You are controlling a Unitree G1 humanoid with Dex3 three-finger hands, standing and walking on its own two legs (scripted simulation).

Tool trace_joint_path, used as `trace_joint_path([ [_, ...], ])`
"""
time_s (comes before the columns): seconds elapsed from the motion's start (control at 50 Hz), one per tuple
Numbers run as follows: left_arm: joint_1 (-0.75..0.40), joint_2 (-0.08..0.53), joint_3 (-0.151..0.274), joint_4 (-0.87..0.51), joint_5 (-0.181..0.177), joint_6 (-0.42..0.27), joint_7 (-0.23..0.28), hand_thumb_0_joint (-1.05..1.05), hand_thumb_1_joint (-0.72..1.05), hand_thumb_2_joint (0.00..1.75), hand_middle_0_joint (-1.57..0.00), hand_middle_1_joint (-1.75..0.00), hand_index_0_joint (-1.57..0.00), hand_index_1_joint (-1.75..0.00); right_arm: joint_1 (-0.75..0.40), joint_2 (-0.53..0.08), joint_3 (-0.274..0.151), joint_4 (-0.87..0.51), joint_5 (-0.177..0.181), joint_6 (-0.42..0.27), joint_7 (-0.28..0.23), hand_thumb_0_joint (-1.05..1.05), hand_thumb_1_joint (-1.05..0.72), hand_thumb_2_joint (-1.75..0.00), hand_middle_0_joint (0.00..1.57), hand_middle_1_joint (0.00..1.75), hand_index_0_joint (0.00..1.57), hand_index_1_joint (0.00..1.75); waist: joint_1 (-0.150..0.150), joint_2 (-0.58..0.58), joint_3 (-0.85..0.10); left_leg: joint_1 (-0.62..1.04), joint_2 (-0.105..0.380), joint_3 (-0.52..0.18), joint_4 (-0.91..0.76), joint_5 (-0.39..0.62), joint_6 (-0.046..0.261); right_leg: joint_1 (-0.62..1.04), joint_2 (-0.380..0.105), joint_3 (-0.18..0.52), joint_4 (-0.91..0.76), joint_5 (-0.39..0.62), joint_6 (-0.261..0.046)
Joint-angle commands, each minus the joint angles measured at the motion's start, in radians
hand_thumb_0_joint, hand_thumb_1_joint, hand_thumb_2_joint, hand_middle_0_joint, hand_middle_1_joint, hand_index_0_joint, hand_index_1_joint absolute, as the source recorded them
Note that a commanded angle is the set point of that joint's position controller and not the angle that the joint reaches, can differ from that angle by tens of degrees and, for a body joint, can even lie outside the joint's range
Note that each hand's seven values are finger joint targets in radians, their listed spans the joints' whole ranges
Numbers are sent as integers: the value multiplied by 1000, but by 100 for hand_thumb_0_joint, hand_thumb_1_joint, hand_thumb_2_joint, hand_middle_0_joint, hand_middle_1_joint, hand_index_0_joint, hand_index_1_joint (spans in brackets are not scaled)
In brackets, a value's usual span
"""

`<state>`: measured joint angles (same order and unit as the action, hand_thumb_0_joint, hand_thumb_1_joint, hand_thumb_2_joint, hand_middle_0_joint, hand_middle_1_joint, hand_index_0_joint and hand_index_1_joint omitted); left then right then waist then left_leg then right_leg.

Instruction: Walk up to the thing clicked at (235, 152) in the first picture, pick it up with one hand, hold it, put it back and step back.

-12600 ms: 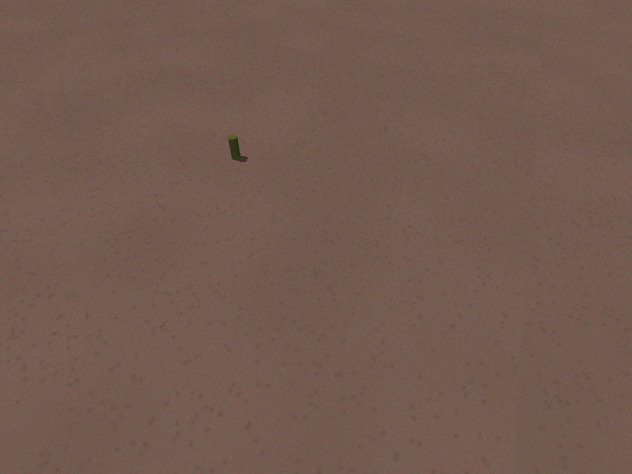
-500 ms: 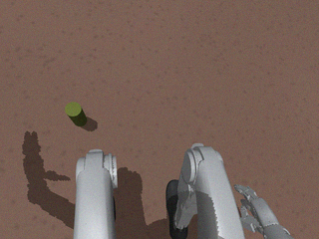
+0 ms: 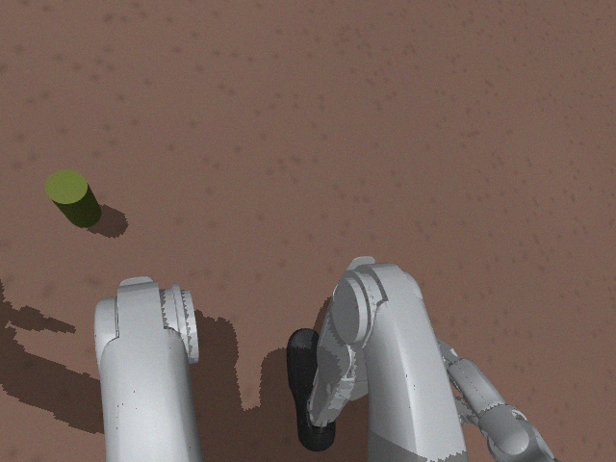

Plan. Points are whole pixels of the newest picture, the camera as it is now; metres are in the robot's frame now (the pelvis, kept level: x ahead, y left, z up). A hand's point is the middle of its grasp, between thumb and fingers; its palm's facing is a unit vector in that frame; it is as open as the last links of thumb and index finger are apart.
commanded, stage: approach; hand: left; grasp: from the side
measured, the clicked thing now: (76, 201) +0.46 +0.27 -0.26
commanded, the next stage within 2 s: close in in 0.14 s
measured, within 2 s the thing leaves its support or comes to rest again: neither
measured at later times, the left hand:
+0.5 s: hand (39, 227) +0.41 +0.30 -0.21, palm faces +0.26 -0.96 +0.06, open 17.6 cm
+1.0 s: hand (78, 220) +0.43 +0.26 -0.22, palm faces +0.26 -0.97 +0.01, open 17.1 cm
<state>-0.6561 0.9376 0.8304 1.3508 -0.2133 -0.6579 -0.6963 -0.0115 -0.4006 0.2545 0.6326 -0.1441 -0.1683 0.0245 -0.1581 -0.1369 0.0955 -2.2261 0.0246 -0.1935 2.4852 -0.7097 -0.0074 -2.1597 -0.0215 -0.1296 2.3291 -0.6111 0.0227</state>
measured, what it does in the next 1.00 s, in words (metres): stands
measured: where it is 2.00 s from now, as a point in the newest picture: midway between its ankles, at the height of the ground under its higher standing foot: (241, 432)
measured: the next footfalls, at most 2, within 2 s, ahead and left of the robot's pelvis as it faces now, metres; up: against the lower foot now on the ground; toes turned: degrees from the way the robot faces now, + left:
none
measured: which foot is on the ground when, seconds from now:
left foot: down 0.00-1.00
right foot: down 0.00-1.00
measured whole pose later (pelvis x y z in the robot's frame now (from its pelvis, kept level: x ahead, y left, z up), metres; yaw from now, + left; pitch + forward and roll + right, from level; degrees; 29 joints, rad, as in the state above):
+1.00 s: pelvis -0.02 +0.02 -0.04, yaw -7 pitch +10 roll -18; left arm -0.63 0.86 0.56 1.55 -0.08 -1.17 -0.06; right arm -0.18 -0.40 0.55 0.53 -0.39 0.00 0.13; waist -0.27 -0.29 0.34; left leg -2.19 0.02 -0.38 2.68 -0.71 0.01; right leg -2.05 0.04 -0.26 2.37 -0.54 0.07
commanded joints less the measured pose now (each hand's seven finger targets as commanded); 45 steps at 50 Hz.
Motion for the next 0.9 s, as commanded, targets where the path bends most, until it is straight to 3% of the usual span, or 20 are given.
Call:
trace_joint_path([
  [0.0, -187, 411, 49, -205, -4, -168, 59, 0, -59, 8, -7, -12, -5, -13, 67, -292, -62, -43, -36, 16, -10, 0, -91, -91, 20, 30, 20, 30, 2, 455, -656, 504, 18, 66, -282, 205, -4, 318, 45, -68, -145, 116, -53],
  [0.02, -149, 382, 26, -133, 3, -178, 70, 0, -57, 8, -8, -12, -6, -13, 65, -290, -49, -32, -45, 25, -6, 0, -92, -91, 20, 30, 20, 30, 0, 439, -631, 491, 20, 59, -278, 192, -5, 308, 49, -75, -139, 102, -53],
  [0.04, -147, 428, 64, -171, 4, -199, 86, 0, -60, 8, -7, -12, -5, -14, 49, -299, -42, -45, -54, 31, -6, 0, -92, -91, 20, 30, 20, 30, 3, 460, -642, 500, 22, 59, -268, 226, -8, 336, 50, -80, -128, 134, -52],
  [0.08, -97, 423, 72, -122, 15, -225, 109, 0, -59, 8, -7, -13, -6, -14, 45, -312, -35, -24, -77, 49, -6, 0, -92, -91, 20, 30, 20, 30, -5, 498, -633, 517, 28, 52, -255, 250, -14, 332, 52, -86, -113, 155, -52],
  [0.1, -133, 340, 4, -141, 13, -239, 114, 0, -61, 8, -7, -13, -5, -14, 28, -311, -24, -41, -82, 55, -3, 0, -93, -91, 20, 30, 20, 30, -35, 505, -610, 519, 30, 43, -255, 241, -17, 314, 52, -96, -109, 153, -54],
  [0.12, -106, 289, -13, -122, 11, -248, 121, 0, -60, 10, -6, -14, -5, -15, 20, -312, -21, -40, -90, 58, 0, 0, -93, -91, 20, 30, 20, 30, -45, 508, -595, 530, 34, 32, -255, 251, -21, 302, 54, -107, -100, 160, -54],
  [0.22, -129, 180, -116, -51, 13, -309, 177, 0, -61, 6, -7, -12, -6, -12, -35, -330, 17, -54, -113, 75, 11, 0, -95, -91, 20, 30, 20, 30, -117, 450, -491, 471, 39, -14, -238, 171, -22, 273, 60, -154, -86, 129, -47],
  [0.24, -143, 127, -156, -47, 3, -327, 186, 0, -61, 1, -7, -9, -7, -9, -55, -328, 30, -67, -116, 77, 16, 0, -95, -91, 20, 30, 20, 30, -131, 420, -477, 466, 40, -22, -226, 167, -20, 276, 61, -159, -88, 133, -42],
  [0.26, -120, 186, -107, -23, 0, -341, 206, 0, -61, 0, -7, -9, -7, -9, -40, -335, 36, -52, -124, 81, 19, 0, -95, -91, 20, 30, 20, 30, -122, 404, -483, 444, 38, -19, -204, 165, -15, 307, 67, -160, -89, 137, -39],
  [0.3, -148, 184, -118, -14, -7, -385, 243, 0, -61, 0, -8, -9, -8, -8, -61, -337, 64, -56, -135, 89, 28, 0, -96, -91, 20, 30, 20, 30, -135, 381, -460, 413, 36, -24, -187, 144, -10, 330, 71, -169, -91, 129, -34],
  [0.32, -167, 143, -146, -17, -12, -406, 261, 0, -61, 0, -8, -8, -8, -8, -86, -334, 78, -71, -137, 90, 33, 0, -95, -91, 20, 30, 20, 30, -138, 368, -443, 407, 36, -29, -185, 136, -11, 333, 70, -172, -92, 129, -31],
  [0.38, -142, 229, -87, -12, 18, -456, 342, 0, -61, 2, -7, -9, -7, -9, -90, -349, 93, -61, -158, 102, 42, 0, -95, -91, 20, 30, 20, 30, -116, 410, -424, 420, 40, -36, -185, 131, -17, 349, 78, -181, -85, 124, -32],
  [0.42, -133, 189, -113, -11, 40, -482, 388, 0, -61, 2, -7, -9, -7, -8, -111, -350, 105, -74, -170, 111, 50, 0, -95, -91, 20, 30, 20, 30, -120, 439, -414, 451, 42, -45, -192, 156, -28, 349, 77, -189, -75, 144, -31],
  [0.46, -132, 212, -106, -7, 68, -496, 428, 0, -61, 3, -7, -9, -7, -8, -102, -360, 110, -65, -185, 123, 55, 0, -94, -91, 20, 30, 20, 30, -133, 488, -392, 458, 45, -52, -201, 151, -34, 349, 79, -198, -68, 148, -34],
  [0.52, -118, 178, -144, 3, 88, -512, 460, 0, -57, 4, -7, -8, -6, -8, -120, -361, 116, -72, -207, 139, 61, 0, -94, -91, 20, 30, 20, 30, -155, 495, -373, 451, 49, -61, -200, 152, -36, 351, 83, -207, -65, 157, -33],
  [0.56, -110, 130, -200, 18, 100, -515, 467, 0, -54, 4, -6, -8, -6, -8, -131, -360, 119, -76, -217, 150, 62, 0, -94, -91, 20, 30, 20, 30, -170, 492, -348, 459, 53, -73, -204, 158, -38, 333, 81, -213, -61, 166, -32],
  [0.62, -128, 72, -270, 26, 95, -519, 481, 0, -52, 5, -6, -7, -5, -7, -137, -363, 127, -82, -222, 155, 67, 0, -94, -91, 20, 30, 20, 30, -211, 433, -328, 412, 45, -79, -186, 124, -25, 342, 85, -218, -78, 164, -22],
  [0.68, -159, 46, -295, 38, 74, -524, 512, 0, -57, 4, -6, -8, -6, -7, -145, -372, 128, -85, -219, 155, 73, 0, -93, -91, 20, 30, 20, 30, -225, 378, -295, 380, 44, -99, -188, 54, -18, 309, 85, -228, -87, 122, -16],
  [0.74, -168, 46, -288, 55, 64, -539, 549, 0, -54, 7, -6, -9, -6, -8, -139, -371, 138, -87, -225, 157, 79, 0, -93, -91, 20, 30, 20, 30, -226, 334, -310, 372, 41, -108, -175, 35, -12, 331, 89, -231, -94, 117, -9],
  [0.88, -150, 123, -271, 85, 122, -572, 642, 0, -44, 15, -5, -9, -4, -10, -155, -357, 164, -109, -239, 179, 86, 0, -91, -91, 20, 30, 20, 30, -202, 381, -276, 353, 47, -102, -185, 38, -16, 355, 100, -230, -93, 109, -15],
])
